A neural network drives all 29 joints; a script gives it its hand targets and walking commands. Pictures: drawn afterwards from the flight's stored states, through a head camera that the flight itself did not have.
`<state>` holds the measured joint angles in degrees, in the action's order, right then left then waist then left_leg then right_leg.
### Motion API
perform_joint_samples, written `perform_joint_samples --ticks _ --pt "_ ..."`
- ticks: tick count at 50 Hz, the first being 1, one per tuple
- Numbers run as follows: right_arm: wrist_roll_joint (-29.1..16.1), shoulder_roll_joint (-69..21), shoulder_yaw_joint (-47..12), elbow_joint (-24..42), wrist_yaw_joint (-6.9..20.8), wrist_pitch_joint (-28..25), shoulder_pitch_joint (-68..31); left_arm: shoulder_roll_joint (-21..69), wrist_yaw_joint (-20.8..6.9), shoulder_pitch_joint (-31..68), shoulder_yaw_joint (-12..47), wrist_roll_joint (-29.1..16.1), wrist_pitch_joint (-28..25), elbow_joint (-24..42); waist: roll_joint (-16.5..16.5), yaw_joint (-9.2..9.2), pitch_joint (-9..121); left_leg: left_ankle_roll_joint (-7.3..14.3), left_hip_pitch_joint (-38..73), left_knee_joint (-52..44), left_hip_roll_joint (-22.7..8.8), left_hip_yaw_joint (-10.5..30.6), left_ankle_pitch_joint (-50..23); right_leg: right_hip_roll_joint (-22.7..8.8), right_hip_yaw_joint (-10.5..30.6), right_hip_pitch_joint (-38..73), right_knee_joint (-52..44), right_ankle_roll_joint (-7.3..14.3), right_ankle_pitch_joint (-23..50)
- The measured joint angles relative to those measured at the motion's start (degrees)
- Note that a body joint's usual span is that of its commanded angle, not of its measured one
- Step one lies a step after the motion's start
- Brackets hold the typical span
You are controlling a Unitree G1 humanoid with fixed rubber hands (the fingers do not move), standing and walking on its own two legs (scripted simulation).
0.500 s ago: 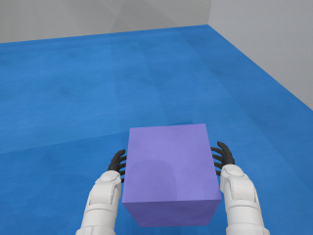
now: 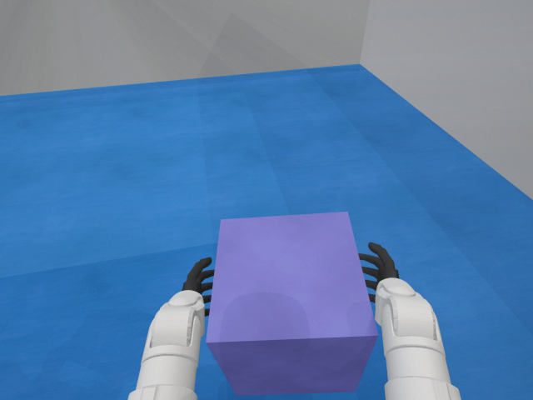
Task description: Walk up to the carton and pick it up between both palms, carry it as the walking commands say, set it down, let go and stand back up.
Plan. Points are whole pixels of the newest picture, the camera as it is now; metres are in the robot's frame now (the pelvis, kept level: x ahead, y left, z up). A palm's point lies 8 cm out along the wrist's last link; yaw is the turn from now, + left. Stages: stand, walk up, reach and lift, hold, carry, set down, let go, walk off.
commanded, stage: reach and lift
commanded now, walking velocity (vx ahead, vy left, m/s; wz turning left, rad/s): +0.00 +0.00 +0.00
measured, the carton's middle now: (289, 307) +0.31 -0.02 -0.03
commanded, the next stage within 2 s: hold in 0.80 s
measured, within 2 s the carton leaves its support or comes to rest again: neither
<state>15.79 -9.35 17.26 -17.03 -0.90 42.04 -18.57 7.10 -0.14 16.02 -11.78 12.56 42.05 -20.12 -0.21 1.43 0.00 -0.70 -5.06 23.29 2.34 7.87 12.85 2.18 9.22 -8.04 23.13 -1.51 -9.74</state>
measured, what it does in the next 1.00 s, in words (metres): stands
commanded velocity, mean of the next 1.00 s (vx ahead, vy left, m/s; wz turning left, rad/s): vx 0.00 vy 0.00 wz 0.00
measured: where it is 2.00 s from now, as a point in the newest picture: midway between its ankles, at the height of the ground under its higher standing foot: outside the picture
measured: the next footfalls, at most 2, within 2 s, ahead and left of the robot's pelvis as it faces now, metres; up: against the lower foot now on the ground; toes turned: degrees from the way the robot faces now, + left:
none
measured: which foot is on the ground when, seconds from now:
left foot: down 0.00-1.00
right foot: down 0.00-1.00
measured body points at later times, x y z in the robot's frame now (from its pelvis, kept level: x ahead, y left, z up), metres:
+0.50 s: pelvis +0.01 +0.00 +0.00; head -0.02 +0.00 +0.45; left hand +0.30 +0.15 +0.02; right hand +0.32 -0.16 +0.04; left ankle +0.01 +0.13 -0.74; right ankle +0.04 -0.13 -0.74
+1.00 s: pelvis +0.01 +0.00 +0.00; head -0.03 +0.00 +0.45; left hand +0.29 +0.15 +0.02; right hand +0.31 -0.16 +0.04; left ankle +0.01 +0.13 -0.74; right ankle +0.04 -0.13 -0.74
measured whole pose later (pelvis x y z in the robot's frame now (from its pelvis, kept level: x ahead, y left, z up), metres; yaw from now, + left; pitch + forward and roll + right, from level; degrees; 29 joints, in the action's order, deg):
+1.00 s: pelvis +0.01 +0.00 +0.00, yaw +0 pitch -6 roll +0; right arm 14.1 -8.4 12.3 -12.0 -0.4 43.8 -13.6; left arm 7.7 -0.1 9.7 -9.2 13.0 45.0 -11.7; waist -0.2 0.3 -0.2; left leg -0.8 -2.1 21.2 1.9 8.0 12.8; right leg 2.1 8.4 -5.2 21.5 -1.0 -10.1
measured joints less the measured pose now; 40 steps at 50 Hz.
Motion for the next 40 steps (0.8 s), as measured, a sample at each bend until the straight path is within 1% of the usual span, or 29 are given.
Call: perform_joint_samples --ticks 10,16,31,40 --pt "0.13 0.29 -0.56 -1.06 0.14 -0.59 -1.17 0.04 -0.13 0.28 -0.73 0.41 0.02 0.71 0.32 -0.83 -0.25 -0.22 -0.44 0.49 -0.09 0.28 0.25 0.06 -0.56 -0.39 0.62 0.23 -0.39" --pt "0.00 0.11 -1.21 0.18 0.17 -0.44 -0.20 0.21 -0.26 -0.75 -0.58 0.35 0.29 2.19 0.19 -1.23 -0.26 -0.28 0.28 -0.24 -0.23 0.47 0.24 0.06 -0.85 0.28 0.12 0.42 -0.54" --pt "-1.51 0.77 -4.42 4.27 0.28 0.50 4.02 0.76 -0.23 -5.17 1.46 0.61 1.58 7.37 0.11 -1.31 -0.64 -0.16 2.19 -2.19 -0.41 0.45 0.00 -0.07 -0.99 2.08 -1.54 0.52 -0.50" --pt "-1.65 0.92 -5.14 5.17 0.32 1.39 4.77 0.60 -0.08 -6.20 2.23 0.40 2.40 8.48 -0.19 -1.19 -0.48 -0.08 2.92 -2.41 -0.44 0.29 0.04 -0.08 -0.90 2.82 -1.83 0.51 -0.48"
